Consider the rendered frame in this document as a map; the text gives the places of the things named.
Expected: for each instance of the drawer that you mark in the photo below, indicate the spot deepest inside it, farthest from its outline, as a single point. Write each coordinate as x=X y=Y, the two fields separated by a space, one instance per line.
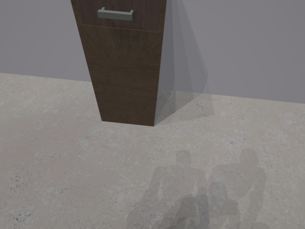
x=146 y=13

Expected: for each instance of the cabinet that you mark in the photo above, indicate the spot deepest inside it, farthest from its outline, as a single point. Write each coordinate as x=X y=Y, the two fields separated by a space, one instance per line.
x=124 y=66

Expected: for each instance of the handle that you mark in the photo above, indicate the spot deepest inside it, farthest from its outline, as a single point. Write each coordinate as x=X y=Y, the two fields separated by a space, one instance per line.
x=119 y=15

